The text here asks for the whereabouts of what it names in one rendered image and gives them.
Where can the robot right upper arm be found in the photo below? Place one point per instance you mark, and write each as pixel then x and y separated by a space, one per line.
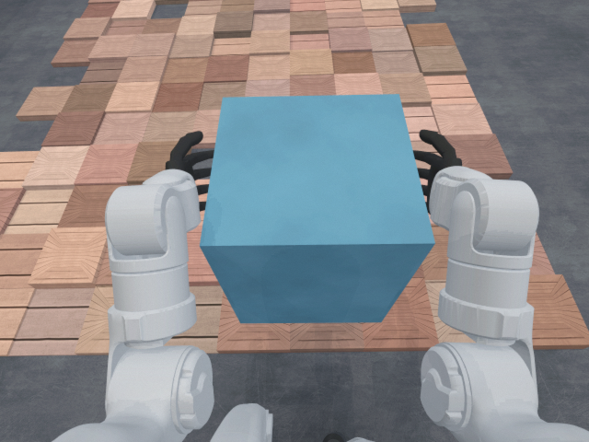
pixel 485 393

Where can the robot right forearm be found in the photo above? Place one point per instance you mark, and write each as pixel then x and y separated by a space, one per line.
pixel 492 228

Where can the robot right hand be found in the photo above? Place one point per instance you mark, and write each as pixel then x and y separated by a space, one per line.
pixel 437 163

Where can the robot left upper arm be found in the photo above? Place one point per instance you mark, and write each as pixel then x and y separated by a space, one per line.
pixel 155 395

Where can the robot left forearm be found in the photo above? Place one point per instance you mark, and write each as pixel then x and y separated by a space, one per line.
pixel 147 228

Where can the robot left hand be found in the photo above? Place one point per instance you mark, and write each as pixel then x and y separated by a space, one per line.
pixel 179 160

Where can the robot left thigh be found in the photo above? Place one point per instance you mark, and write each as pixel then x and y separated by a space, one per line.
pixel 245 423

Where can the carton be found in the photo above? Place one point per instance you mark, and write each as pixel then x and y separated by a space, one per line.
pixel 315 211

